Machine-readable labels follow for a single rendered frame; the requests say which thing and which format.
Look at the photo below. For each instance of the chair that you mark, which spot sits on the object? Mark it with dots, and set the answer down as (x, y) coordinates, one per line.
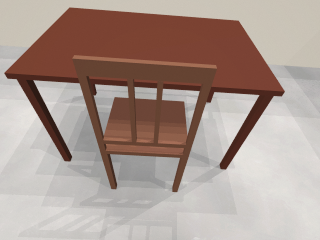
(144, 127)

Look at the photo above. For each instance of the table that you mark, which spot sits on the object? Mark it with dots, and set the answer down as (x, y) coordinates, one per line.
(241, 68)

